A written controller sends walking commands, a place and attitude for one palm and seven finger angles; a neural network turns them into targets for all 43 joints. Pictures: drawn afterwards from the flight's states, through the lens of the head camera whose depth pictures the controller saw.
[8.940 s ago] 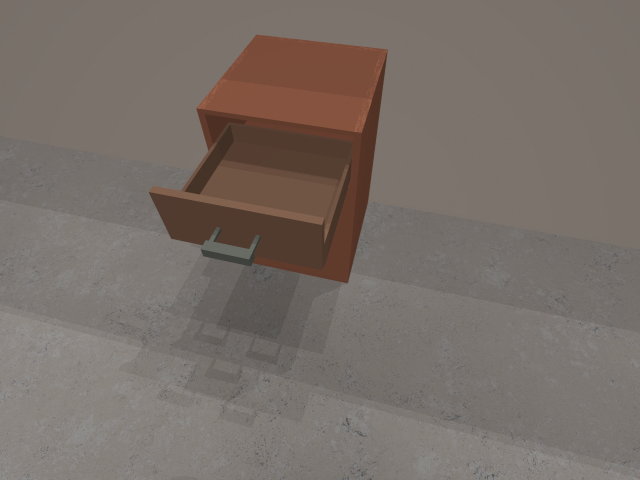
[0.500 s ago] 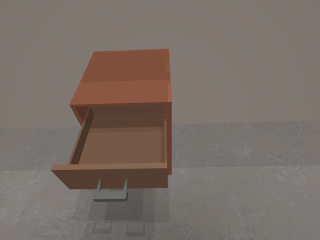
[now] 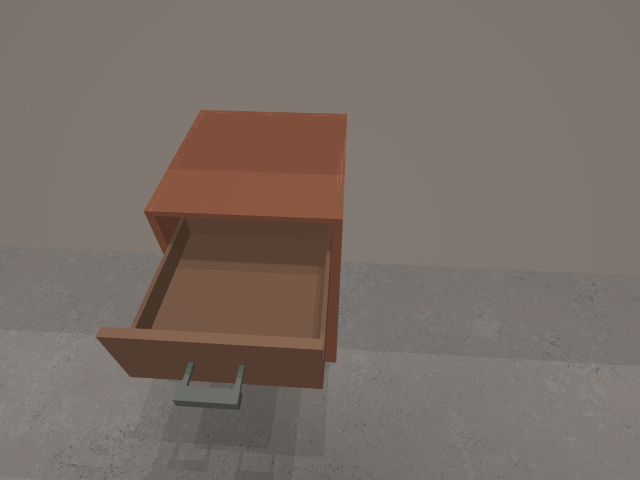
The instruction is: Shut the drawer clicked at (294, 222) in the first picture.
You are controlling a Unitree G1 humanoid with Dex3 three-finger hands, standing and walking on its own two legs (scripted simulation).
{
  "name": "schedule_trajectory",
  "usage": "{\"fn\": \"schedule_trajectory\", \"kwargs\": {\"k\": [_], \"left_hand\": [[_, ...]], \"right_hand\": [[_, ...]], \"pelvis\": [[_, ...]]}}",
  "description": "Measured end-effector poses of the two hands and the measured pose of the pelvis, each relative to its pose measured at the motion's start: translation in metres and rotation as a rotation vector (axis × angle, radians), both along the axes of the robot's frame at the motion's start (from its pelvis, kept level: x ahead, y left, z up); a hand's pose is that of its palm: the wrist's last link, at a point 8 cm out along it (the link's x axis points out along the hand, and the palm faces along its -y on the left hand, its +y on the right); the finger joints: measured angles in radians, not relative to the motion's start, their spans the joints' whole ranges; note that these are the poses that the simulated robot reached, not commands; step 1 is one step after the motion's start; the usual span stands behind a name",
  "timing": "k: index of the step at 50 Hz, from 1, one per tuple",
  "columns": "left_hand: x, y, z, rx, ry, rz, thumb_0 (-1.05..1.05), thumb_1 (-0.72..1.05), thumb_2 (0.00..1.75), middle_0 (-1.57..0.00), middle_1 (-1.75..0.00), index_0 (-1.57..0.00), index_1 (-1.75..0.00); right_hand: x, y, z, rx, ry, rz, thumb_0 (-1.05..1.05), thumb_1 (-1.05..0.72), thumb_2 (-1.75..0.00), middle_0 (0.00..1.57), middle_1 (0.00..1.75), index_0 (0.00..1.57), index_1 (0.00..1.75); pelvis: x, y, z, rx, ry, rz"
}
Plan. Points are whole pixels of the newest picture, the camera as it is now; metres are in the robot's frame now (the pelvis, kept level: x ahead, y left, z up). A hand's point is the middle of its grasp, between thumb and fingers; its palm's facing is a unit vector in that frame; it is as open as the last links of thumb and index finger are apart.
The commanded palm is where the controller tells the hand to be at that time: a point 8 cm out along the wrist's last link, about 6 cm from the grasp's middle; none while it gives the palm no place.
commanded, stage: come to a stop and stand still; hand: left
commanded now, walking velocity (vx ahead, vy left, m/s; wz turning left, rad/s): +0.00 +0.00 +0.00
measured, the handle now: (212, 383) +0.31 +0.22 -0.20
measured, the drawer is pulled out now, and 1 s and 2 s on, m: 0.30 0.30 0.30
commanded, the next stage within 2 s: look again from close up in 0.08 s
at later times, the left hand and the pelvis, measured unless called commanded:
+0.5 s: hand out of the picture -0.01 +0.19 -0.19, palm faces +0.03 -0.96 -0.27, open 7.4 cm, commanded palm none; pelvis -0.03 +0.00 -0.03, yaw +1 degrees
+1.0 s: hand (184, 443) +0.17 +0.19 -0.04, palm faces +0.25 -0.96 -0.13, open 7.0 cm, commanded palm +0.08 +0.23 -0.08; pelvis -0.01 -0.01 -0.02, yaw +3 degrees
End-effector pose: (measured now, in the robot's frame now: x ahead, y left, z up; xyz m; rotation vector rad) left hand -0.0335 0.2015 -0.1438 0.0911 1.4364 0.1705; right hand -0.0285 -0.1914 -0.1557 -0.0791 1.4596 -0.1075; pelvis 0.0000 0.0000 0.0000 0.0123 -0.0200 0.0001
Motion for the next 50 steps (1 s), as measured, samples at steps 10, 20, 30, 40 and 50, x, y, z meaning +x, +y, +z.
{"fn": "schedule_trajectory", "kwargs": {"k": [10, 20, 30, 40, 50], "left_hand": [[-0.020, -0.009, 0.002, 0.003, 0.037, 0.021, 0.01, 0.91, 0.90, -0.20, -0.29, -0.20, -0.30], [0.009, 0.028, -0.006, 0.084, -0.060, -0.042, 0.01, 0.90, 0.90, -0.21, -0.30, -0.20, -0.30], [0.033, 0.033, -0.007, 0.084, -0.126, -0.076, 0.01, 0.91, 0.90, -0.20, -0.29, -0.20, -0.30], [0.035, 0.023, 0.004, 0.074, -0.097, -0.071, 0.01, 0.93, 0.90, -0.20, -0.29, -0.20, -0.30], [0.176, 0.032, 0.117, 0.133, -1.038, 0.023, 0.02, 0.92, 0.90, -0.27, -0.36, -0.26, -0.37]], "right_hand": [[-0.001, -0.006, 0.001, -0.003, 0.002, 0.007, 0.00, -0.91, -0.90, 0.20, 0.30, 0.20, 0.30], [-0.038, -0.031, -0.017, -0.073, -0.017, -0.048, 0.00, -0.91, -0.90, 0.20, 0.30, 0.20, 0.30], [-0.006, -0.014, -0.015, -0.017, -0.127, -0.026, 0.00, -0.91, -0.90, 0.20, 0.30, 0.19, 0.30], [0.000, -0.019, -0.004, -0.016, -0.069, 0.005, 0.01, -0.92, -0.90, 0.20, 0.30, 0.20, 0.30], [0.114, -0.077, 0.026, -0.186, -0.602, 0.052, 0.02, -0.92, -0.90, 0.20, 0.30, 0.20, 0.30]], "pelvis": [[-0.001, -0.003, 0.001, -0.001, 0.005, 0.003], [-0.025, 0.006, -0.020, -0.003, 0.004, -0.019], [-0.021, 0.004, -0.019, 0.004, 0.003, -0.006], [-0.011, -0.002, -0.007, 0.006, 0.023, -0.009], [-0.015, -0.009, -0.022, -0.004, 0.105, 0.053]]}}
